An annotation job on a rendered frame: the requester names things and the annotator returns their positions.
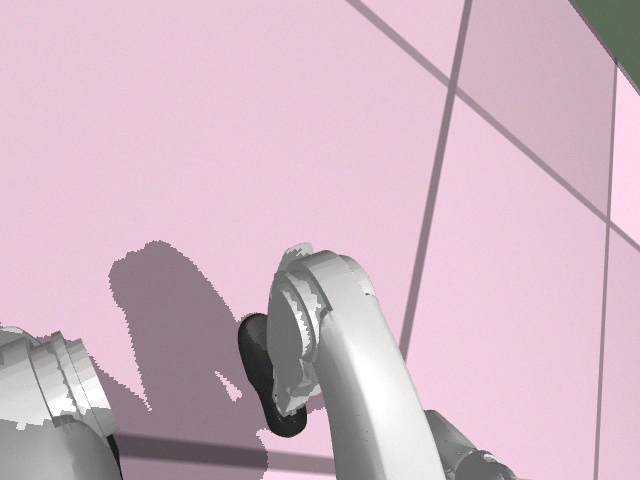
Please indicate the right robot foot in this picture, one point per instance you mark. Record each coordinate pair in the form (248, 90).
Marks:
(252, 343)

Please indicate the left robot foot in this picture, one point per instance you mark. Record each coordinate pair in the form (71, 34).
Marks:
(115, 451)

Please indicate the right robot arm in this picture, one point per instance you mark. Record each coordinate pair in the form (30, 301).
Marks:
(482, 465)

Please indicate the right robot hand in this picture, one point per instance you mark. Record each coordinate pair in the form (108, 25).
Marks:
(451, 444)

